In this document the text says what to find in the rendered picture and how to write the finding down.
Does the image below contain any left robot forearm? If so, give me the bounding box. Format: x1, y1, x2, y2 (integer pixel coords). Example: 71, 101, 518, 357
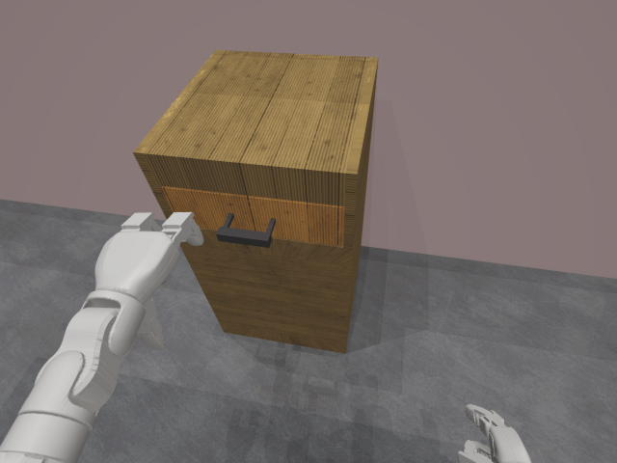
0, 289, 146, 463

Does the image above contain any drawer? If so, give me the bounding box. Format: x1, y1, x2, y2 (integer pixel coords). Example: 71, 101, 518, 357
161, 186, 345, 246

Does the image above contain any cabinet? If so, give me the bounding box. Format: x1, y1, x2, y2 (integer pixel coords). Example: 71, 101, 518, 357
133, 50, 379, 354

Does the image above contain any left robot hand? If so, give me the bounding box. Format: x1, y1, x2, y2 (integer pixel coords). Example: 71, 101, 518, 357
94, 212, 203, 350

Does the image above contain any right robot hand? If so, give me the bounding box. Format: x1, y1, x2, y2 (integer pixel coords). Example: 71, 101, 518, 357
458, 404, 531, 463

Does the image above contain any handle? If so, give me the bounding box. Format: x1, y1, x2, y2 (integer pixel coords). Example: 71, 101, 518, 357
216, 213, 276, 248

